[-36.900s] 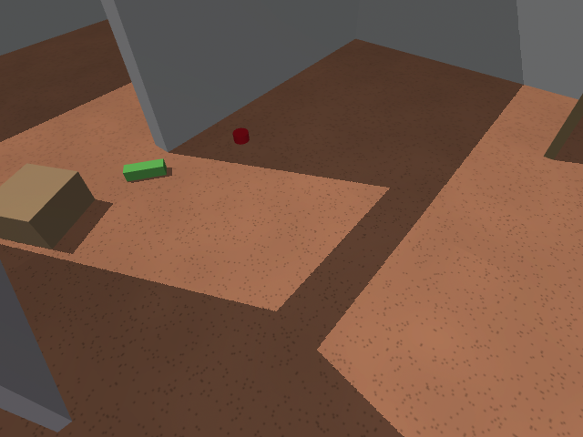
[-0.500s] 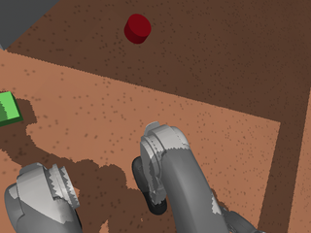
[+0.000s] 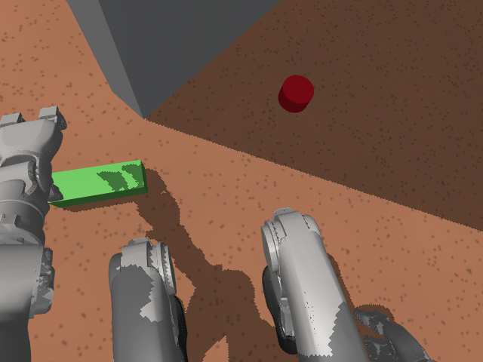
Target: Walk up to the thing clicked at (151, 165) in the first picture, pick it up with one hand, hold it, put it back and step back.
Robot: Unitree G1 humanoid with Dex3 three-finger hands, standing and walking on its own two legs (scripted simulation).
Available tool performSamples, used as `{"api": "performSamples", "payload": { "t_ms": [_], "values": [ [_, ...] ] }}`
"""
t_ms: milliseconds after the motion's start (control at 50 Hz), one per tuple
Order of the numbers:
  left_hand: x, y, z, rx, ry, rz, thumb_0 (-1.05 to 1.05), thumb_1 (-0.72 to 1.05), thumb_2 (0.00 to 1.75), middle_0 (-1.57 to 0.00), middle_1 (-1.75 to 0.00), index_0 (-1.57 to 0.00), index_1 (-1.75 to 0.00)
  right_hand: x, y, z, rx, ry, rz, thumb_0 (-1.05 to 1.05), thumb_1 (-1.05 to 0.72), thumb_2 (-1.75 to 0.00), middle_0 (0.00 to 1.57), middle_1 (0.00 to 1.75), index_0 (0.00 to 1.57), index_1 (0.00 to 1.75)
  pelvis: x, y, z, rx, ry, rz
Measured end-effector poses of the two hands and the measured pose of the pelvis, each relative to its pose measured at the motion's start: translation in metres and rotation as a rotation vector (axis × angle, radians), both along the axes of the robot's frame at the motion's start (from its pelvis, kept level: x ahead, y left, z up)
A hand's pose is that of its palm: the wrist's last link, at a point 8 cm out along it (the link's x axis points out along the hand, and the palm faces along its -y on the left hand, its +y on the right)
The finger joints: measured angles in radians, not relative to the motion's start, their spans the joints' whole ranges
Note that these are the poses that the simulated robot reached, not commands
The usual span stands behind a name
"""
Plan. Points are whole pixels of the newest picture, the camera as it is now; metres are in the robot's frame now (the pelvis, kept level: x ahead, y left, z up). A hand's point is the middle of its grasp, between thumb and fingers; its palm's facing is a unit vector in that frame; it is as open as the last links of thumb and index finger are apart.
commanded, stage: withdraw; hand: left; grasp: from above
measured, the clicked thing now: (99, 183) +0.49 +0.27 -0.33
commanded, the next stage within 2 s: home in 0.34 s
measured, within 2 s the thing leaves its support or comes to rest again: neither
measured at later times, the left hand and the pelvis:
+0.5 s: hand (70, 170) +0.49 +0.28 -0.20, palm faces -0.35 -0.03 -0.94, open 13.8 cm; pelvis +0.00 +0.00 -0.04, yaw -1 degrees
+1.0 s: hand (27, 220) +0.36 +0.26 -0.01, palm faces -0.32 -0.59 -0.74, open 8.4 cm; pelvis +0.01 +0.00 +0.10, yaw +2 degrees
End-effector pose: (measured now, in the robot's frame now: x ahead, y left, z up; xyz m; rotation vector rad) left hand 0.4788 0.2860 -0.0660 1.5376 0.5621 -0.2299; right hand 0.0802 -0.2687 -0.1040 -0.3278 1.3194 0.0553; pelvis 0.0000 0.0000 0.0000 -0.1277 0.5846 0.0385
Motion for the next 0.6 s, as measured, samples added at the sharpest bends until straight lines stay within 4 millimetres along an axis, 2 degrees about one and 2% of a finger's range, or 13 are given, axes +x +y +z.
{"api": "performSamples", "payload": {
  "t_ms": [80,180,280,400,500,600],
  "values": [
    [-0.009,-0.015,-0.004,-0.053,0.053,-0.063,0.0,-0.52,1.02,-0.1,-1.01,-0.08,-1.02,-0.002,-0.01,0.008,-0.052,0.001,0.014,0.0,-0.91,-0.9,0.2,0.3,0.2,0.3,-0.007,-0.006,0.005,0.012,-0.016,0.005],
    [-0.016,-0.024,-0.025,-0.096,0.037,-0.148,0.0,-0.52,1.03,-0.1,-1.01,-0.09,-1.03,-0.016,-0.026,0.011,-0.139,0.039,0.018,0.0,-0.91,-0.9,0.2,0.3,0.2,0.3,-0.011,-0.011,-0.005,0.014,-0.027,0.002],
    [-0.019,-0.019,-0.054,-0.089,0.009,-0.181,0.0,-0.51,1.02,-0.09,-1.01,-0.09,-1.02,-0.034,-0.032,0.005,-0.196,0.09,0.009,0.0,-0.9,-0.9,0.2,0.3,0.2,0.3,-0.01,-0.011,-0.022,0.009,-0.037,-0.003],
    [-0.012,-0.01,-0.083,-0.064,-0.041,-0.163,0.0,-0.5,1.01,-0.09,-1.01,-0.09,-1.02,-0.053,-0.021,-0.007,-0.199,0.152,-0.001,0.0,-0.9,-0.9,0.2,0.3,0.2,0.3,-0.006,-0.007,-0.037,-0.004,-0.03,-0.01],
    [0.008,-0.005,-0.08,-0.033,-0.148,-0.113,0.0,-0.48,0.98,-0.11,-1.0,-0.11,-1.0,-0.061,-0.007,-0.016,-0.164,0.18,-0.035,0.0,-0.9,-0.9,0.2,0.3,0.2,0.3,0.001,-0.004,-0.043,-0.008,-0.005,-0.011],
    [0.027,-0.001,-0.053,-0.015,-0.208,-0.041,0.0,-0.39,0.94,-0.16,-0.92,-0.16,-0.91,-0.055,0.005,-0.017,-0.115,0.16,-0.087,0.0,-0.89,-0.89,0.2,0.3,0.2,0.3,0.008,-0.001,-0.035,-0.011,0.033,-0.01]
  ]
}}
